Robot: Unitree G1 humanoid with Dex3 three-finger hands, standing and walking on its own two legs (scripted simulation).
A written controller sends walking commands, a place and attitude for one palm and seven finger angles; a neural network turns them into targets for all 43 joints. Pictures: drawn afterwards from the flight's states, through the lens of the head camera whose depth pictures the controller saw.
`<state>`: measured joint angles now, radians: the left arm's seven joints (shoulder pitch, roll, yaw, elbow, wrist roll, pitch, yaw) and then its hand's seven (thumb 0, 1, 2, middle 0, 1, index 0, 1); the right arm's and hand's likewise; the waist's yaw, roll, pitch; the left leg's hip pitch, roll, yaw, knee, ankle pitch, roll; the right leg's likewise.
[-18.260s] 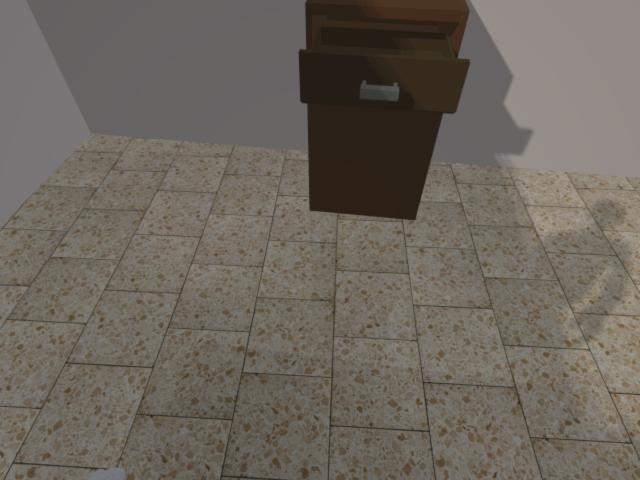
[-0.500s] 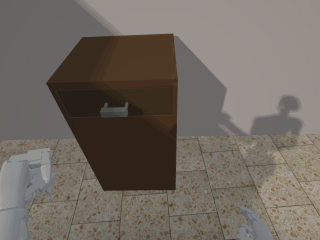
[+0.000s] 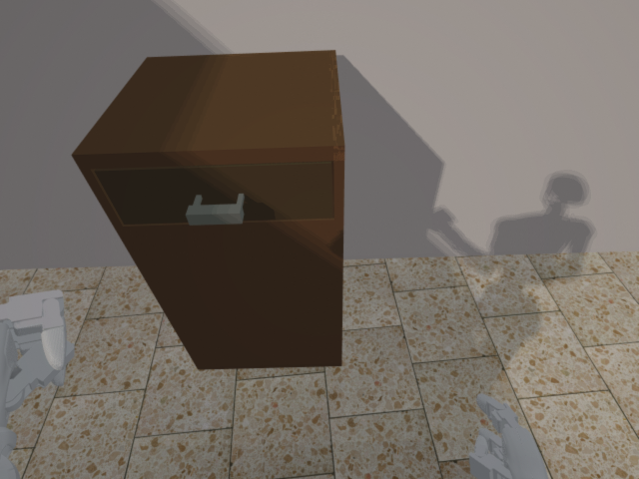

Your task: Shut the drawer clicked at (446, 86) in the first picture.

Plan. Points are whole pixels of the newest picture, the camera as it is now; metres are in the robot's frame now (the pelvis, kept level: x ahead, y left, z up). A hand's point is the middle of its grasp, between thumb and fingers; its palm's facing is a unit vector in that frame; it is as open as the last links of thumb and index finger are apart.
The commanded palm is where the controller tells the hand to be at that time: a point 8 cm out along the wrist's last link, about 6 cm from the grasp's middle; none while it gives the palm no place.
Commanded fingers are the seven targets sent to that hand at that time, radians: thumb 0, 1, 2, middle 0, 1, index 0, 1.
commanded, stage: step back with the hand held close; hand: left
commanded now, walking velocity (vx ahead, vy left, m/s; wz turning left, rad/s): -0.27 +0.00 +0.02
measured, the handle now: (217, 206) +0.58 +0.26 -0.01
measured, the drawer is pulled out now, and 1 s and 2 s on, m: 0.00 0.00 0.00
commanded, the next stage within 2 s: stop stepping back and stand still in 1.36 s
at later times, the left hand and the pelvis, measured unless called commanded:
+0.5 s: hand (11, 414) +0.14 +0.28 +0.15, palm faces +0.33 -0.80 -0.51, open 3.2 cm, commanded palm +0.08 +0.31 +0.17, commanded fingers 0.00 0.90 0.90 -1.40 -1.60 -1.40 -1.60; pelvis -0.06 +0.03 -0.01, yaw +0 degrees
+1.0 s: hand out of the picture +0.08 +0.27 +0.15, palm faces +0.32 -0.80 -0.50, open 3.2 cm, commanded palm +0.01 +0.31 +0.17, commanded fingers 0.00 0.90 0.90 -1.40 -1.60 -1.40 -1.60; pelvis -0.12 +0.03 -0.02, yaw +1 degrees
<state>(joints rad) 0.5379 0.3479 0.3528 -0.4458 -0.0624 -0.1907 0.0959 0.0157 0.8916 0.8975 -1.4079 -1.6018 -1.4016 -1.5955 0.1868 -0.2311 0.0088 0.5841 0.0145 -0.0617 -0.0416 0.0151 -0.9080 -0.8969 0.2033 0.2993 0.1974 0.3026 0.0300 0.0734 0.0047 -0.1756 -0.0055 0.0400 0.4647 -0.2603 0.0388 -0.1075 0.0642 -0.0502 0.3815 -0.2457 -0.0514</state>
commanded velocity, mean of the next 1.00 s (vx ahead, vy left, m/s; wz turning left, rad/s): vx -0.32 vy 0.00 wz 0.02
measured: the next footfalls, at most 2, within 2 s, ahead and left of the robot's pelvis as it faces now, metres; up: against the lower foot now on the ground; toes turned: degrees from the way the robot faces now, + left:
left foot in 1.24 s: -0.07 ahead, +0.13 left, +0.00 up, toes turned +1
right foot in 1.60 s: -0.26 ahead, -0.07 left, +0.00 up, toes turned -5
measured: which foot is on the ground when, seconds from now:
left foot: down 0.00-1.00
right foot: down 0.00-1.00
